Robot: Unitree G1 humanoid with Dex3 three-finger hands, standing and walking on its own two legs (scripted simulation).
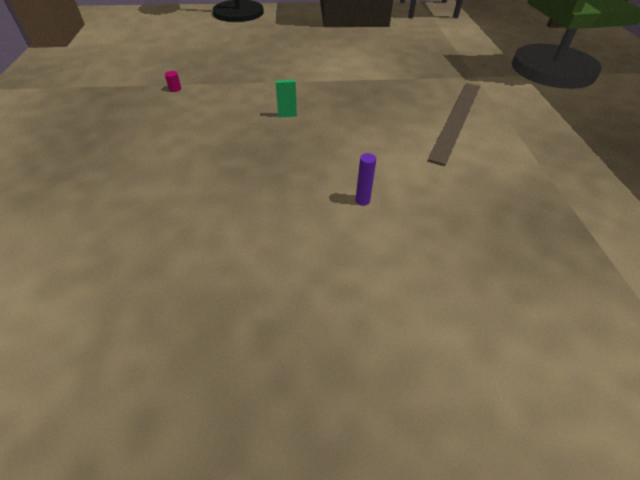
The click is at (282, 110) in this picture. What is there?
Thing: carton on end
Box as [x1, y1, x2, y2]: [276, 79, 296, 117]
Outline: 294,79 276,80 278,117 296,116
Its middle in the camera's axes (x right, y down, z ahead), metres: -0.18 -0.84 +2.27
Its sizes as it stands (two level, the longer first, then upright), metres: 0.113 0.030 0.218
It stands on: the floor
